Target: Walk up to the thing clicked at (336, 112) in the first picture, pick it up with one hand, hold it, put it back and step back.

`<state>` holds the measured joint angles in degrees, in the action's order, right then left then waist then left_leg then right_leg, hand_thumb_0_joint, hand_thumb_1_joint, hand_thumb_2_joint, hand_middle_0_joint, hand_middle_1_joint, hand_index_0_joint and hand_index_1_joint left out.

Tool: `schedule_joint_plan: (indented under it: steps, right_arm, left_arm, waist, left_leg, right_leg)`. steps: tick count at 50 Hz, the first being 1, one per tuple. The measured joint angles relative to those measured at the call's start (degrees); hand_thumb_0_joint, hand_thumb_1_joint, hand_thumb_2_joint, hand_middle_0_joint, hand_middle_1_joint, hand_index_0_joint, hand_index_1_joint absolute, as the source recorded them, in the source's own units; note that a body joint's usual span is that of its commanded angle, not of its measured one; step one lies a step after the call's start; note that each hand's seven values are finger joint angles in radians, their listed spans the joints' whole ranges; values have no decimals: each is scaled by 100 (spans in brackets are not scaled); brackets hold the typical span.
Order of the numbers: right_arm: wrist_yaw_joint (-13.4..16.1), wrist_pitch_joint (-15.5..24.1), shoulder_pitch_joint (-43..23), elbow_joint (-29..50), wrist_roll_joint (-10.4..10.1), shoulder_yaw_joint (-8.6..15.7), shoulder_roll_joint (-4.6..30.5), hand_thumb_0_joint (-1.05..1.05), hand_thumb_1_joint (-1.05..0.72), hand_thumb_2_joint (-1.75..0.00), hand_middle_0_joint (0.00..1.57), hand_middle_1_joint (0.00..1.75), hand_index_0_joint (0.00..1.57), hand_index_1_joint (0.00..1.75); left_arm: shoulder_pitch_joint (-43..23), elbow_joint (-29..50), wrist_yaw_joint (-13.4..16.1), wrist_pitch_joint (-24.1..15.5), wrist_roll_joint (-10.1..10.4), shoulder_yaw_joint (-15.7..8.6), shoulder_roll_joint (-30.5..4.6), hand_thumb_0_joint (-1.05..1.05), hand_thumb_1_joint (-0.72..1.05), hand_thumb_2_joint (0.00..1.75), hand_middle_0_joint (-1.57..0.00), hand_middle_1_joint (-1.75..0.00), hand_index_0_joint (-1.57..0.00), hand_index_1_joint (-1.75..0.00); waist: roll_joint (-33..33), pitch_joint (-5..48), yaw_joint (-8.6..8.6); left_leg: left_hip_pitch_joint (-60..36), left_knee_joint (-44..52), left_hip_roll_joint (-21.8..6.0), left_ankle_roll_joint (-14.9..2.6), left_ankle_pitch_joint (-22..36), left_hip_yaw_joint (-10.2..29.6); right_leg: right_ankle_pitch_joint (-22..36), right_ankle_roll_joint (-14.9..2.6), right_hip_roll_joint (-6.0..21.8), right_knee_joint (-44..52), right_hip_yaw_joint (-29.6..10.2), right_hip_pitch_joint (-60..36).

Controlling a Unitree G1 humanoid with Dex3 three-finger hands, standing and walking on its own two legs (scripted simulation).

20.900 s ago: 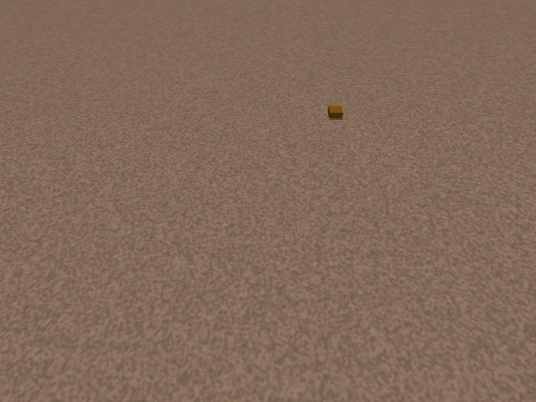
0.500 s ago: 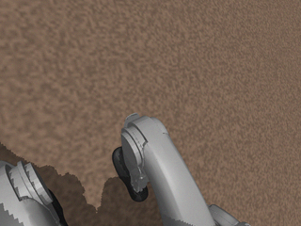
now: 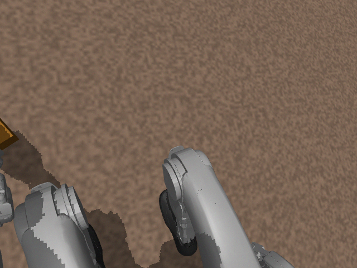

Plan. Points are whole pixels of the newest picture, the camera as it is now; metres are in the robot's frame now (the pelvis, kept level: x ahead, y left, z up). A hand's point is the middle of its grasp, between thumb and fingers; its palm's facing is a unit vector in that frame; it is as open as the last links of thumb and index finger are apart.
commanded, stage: settle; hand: left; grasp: from above
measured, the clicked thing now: out of the picture +0.45 +0.33 -0.23
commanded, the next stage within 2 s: lift in 0.26 s
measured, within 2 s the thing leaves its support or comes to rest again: neither
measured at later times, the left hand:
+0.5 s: hand out of the picture +0.44 +0.33 -0.12, palm faces -0.28 -0.23 -0.93, open 10.2 cm
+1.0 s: hand out of the picture +0.37 +0.33 +0.02, palm faces -0.31 -0.23 -0.92, open 10.2 cm
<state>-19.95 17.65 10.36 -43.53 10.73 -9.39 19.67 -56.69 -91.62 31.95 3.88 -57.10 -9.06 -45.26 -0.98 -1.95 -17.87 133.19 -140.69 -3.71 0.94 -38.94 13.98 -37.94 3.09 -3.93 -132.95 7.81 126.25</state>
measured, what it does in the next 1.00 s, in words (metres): rises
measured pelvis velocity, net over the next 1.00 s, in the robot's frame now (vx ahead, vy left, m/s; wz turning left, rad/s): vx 0.00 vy -0.01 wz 0.15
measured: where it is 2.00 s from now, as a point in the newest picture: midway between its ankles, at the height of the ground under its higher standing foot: (141, 252)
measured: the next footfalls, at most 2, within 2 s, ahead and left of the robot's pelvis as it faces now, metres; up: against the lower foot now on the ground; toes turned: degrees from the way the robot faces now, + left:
none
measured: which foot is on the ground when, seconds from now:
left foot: down 0.00-1.00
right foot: down 0.00-1.00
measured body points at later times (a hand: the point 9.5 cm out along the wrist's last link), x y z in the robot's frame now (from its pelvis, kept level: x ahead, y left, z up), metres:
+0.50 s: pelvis +0.00 -0.01 +0.01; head +0.22 +0.05 +0.40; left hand +0.45 +0.33 -0.07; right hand +0.07 -0.27 -0.10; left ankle +0.07 +0.14 -0.29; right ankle +0.11 -0.12 -0.29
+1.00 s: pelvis +0.00 -0.01 +0.11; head +0.15 +0.03 +0.53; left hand +0.38 +0.33 +0.07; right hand +0.13 -0.26 -0.02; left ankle +0.07 +0.14 -0.29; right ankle +0.11 -0.12 -0.29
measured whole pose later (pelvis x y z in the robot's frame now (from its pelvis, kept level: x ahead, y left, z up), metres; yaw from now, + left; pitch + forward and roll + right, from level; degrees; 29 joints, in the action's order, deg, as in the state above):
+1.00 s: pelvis +0.00 -0.01 +0.11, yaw +9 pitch +32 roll -5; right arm -6.2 2.8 10.4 -40.8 1.3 0.8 15.9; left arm -38.1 -56.9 12.6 10.0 -52.7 0.4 -28.2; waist 3.8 11.9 -6.2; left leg 114.4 -117.9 -3.4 1.2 -35.7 5.6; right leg -37.3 1.1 -1.1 -115.9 2.4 110.6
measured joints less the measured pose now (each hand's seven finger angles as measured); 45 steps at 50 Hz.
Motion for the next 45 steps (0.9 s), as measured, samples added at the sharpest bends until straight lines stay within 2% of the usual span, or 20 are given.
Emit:
schedule_joint_plan:
  steps: [7, 17, 22, 29, 35, 40, 45]
  right_arm:
    - [129, -127, 39, -94, -92, 171, 10, 1, -91, -90, 19, 30, 19, 30]
    - [399, -334, 73, -149, -159, 263, -109, 1, -91, -90, 19, 30, 19, 30]
    - [465, -489, 81, -190, -248, 368, -172, 1, -91, -90, 19, 30, 19, 30]
    - [598, -631, 13, -187, -372, 629, -226, 1, -92, -90, 19, 30, 19, 30]
    - [718, -899, 95, -114, -544, 780, -236, 1, -92, -90, 19, 30, 19, 30]
    - [883, -1151, 110, -6, -682, 879, -273, 1, -92, -90, 19, 30, 19, 30]
    - [1108, -1346, 52, 129, -807, 972, -325, 1, -92, -90, 20, 30, 19, 30]
  left_arm:
    - [19, 129, -329, -92, -40, 103, 262, -1, 1, 15, -88, -15, -90, -17]
    - [-13, 456, -339, -79, -127, 47, 539, -1, 2, 15, -87, -15, -88, -18]
    - [78, 715, -361, 102, -51, 31, 758, -1, 3, 13, -87, -14, -89, -16]
    - [111, 962, -964, 372, 261, 236, 969, 0, 5, 7, -88, -11, -90, -13]
    - [541, 1586, -1396, 361, 248, 393, 1264, -1, 5, 6, -89, -10, -91, -11]
    - [991, 2228, -1555, 359, 290, 512, 1482, -1, 5, 7, -89, -10, -90, -11]
    - [1415, 2831, -1740, 454, 370, 713, 1618, -1, 5, 10, -87, -11, -89, -13]
  waist:
    - [84, 113, 137]
    - [134, 267, 240]
    - [217, 545, 361]
    - [382, 725, 538]
    - [466, 908, 778]
    - [491, 1060, 975]
    - [490, 1212, 1096]
  left_leg:
    - [-29, 88, 12, 24, 107, -174]
    - [-47, 277, 20, 83, 143, -322]
    - [-96, 377, 1, 99, 73, -390]
    - [-272, 608, 12, 75, 97, -519]
    - [-574, 908, 29, 62, 116, -655]
    - [-909, 1268, 41, 55, 179, -729]
    - [-1347, 1733, 40, 41, 259, -789]
  right_leg:
    - [45, -44, 45, -72, -142, 71]
    - [31, -117, 95, -35, -254, 157]
    - [-41, -143, 102, 7, -305, 160]
    - [-71, -149, 145, 168, -396, 3]
    - [-107, -166, 199, 381, -490, -268]
    - [-76, -185, 240, 695, -525, -588]
    - [-5, -195, 267, 1148, -540, -1023]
